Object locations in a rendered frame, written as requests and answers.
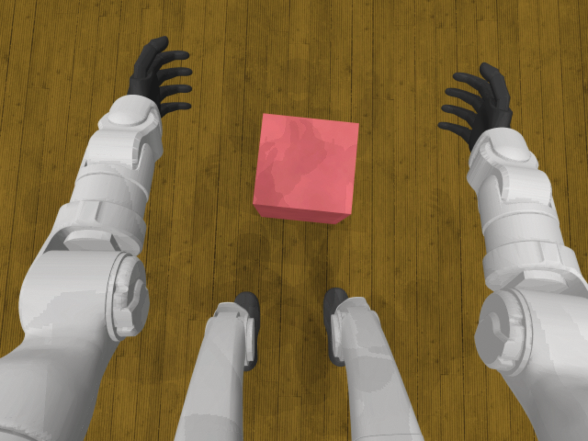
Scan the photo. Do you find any robot left upper arm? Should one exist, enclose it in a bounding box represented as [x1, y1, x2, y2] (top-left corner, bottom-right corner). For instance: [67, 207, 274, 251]
[0, 250, 150, 441]

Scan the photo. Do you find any right robot hand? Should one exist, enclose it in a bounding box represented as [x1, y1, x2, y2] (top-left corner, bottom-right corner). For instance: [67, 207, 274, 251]
[437, 62, 513, 152]

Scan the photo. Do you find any robot left foot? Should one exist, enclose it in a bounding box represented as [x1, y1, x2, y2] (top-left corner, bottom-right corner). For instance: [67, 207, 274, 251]
[234, 291, 260, 371]

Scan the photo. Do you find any robot right shin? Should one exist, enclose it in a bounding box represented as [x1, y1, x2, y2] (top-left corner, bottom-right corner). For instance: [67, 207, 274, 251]
[334, 297, 380, 357]

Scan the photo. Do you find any robot right upper arm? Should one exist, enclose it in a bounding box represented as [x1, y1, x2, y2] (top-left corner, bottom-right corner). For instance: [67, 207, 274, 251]
[474, 287, 588, 441]

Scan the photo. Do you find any carton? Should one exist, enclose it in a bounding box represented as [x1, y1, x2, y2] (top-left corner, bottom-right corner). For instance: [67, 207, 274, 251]
[253, 113, 359, 224]

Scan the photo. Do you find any right robot forearm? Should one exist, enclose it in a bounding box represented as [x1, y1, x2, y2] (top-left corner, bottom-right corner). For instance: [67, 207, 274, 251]
[467, 128, 588, 299]

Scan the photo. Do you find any left robot forearm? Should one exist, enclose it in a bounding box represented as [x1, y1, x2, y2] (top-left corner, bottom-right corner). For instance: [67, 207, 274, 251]
[18, 95, 164, 332]

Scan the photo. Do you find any left robot hand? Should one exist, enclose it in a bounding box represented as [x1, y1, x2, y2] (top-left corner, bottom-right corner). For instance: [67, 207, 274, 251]
[127, 36, 193, 118]

